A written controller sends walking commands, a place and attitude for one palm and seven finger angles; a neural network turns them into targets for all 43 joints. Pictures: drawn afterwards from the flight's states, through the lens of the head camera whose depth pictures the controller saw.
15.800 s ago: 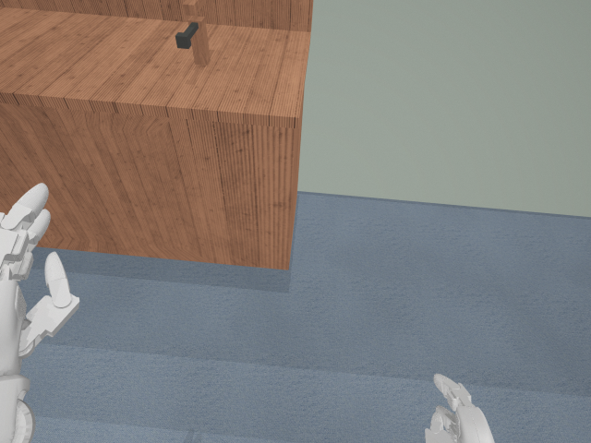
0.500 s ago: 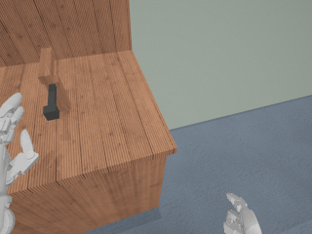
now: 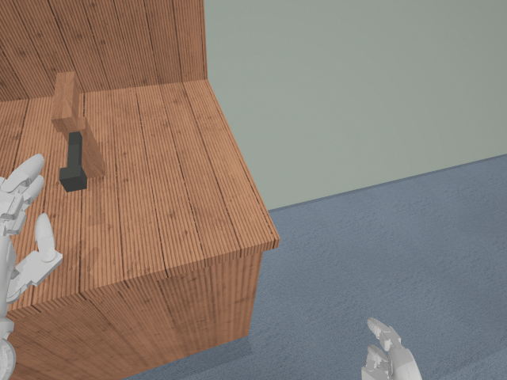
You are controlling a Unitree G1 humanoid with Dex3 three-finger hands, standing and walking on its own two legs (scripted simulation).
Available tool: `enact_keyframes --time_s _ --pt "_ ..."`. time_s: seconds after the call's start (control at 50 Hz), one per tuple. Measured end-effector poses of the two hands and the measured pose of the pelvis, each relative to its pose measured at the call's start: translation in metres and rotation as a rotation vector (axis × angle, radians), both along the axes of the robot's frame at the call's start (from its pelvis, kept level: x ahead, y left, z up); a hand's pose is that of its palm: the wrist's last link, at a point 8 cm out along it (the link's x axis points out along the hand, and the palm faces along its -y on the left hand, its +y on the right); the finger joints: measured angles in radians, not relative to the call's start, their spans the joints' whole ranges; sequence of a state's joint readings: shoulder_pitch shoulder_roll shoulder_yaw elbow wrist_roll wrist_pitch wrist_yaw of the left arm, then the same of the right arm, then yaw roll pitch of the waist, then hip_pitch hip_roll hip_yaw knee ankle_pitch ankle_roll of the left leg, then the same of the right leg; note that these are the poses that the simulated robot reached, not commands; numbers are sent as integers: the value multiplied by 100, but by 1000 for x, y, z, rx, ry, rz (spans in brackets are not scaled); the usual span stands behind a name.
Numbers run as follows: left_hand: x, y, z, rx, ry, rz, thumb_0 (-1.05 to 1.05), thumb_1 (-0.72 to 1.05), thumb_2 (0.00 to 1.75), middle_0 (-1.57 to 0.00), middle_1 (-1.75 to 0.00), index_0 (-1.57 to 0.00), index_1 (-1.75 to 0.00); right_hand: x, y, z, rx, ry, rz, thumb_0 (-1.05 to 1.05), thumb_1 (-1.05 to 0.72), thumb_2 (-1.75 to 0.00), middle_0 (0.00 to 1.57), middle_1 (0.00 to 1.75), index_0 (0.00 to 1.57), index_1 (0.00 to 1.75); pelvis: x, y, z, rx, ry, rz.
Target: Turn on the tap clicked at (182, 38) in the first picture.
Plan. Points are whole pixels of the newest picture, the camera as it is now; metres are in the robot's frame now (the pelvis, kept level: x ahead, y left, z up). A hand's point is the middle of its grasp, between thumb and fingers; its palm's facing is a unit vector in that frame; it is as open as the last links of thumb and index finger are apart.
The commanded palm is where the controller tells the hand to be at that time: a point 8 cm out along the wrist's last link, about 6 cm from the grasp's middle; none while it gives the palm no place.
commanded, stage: come to a stop and stand still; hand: left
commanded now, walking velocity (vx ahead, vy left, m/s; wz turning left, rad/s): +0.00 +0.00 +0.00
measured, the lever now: (73, 178) +0.35 +0.31 +0.12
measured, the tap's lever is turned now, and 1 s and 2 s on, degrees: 0 0 0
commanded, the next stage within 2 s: look again from close up in 0.50 s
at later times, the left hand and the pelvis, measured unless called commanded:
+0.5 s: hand (55, 247) +0.21 +0.25 +0.17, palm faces +0.40 -0.85 -0.34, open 7.4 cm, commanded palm +0.16 +0.28 +0.18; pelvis +0.00 +0.00 +0.00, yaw +0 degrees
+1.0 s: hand (55, 248) +0.21 +0.25 +0.17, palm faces +0.40 -0.85 -0.35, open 7.4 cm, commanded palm +0.16 +0.28 +0.18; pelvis +0.00 +0.00 +0.00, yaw +0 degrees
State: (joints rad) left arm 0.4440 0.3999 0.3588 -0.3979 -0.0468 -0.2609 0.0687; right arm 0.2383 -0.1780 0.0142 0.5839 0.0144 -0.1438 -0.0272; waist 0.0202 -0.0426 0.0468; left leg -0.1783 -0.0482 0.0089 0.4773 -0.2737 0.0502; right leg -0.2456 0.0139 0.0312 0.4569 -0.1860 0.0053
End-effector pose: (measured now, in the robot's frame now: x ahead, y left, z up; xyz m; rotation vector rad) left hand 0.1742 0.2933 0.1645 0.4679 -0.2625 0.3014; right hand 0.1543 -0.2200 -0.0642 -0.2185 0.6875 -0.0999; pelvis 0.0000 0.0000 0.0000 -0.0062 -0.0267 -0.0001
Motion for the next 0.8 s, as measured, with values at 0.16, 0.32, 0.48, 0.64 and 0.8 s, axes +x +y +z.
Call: enact_keyframes --time_s 0.16,0.32,0.48,0.64,0.8 --pt "-6 -2 17 -76 -159 62 2 89 90 -21 -30 -21 -30 11 -2 8 -34 -34 56 1 -90 -90 21 30 20 30 -3 0 1 -5 -16 4" --pt "4 -9 2 -68 -60 13 1 89 90 -21 -30 -21 -30 17 3 15 -12 -74 35 1 -90 -90 21 30 20 30 -3 0 2 -6 -13 -8" --pt "1 -4 9 -42 -67 31 2 89 90 -21 -30 -21 -30 7 3 8 -21 -15 38 1 -90 -90 21 30 20 30 -3 1 2 -8 -15 -2" --pt "-2 -5 15 -24 -75 28 1 89 90 -21 -30 -21 -30 5 4 3 -4 0 21 1 -90 -90 21 30 20 30 -2 3 2 -6 -22 -3" --pt "-2 -2 1 -60 -20 56 1 89 90 -21 -30 -21 -30 4 3 4 -6 0 20 1 -90 -90 21 30 20 30 -4 1 3 -6 -22 -2"
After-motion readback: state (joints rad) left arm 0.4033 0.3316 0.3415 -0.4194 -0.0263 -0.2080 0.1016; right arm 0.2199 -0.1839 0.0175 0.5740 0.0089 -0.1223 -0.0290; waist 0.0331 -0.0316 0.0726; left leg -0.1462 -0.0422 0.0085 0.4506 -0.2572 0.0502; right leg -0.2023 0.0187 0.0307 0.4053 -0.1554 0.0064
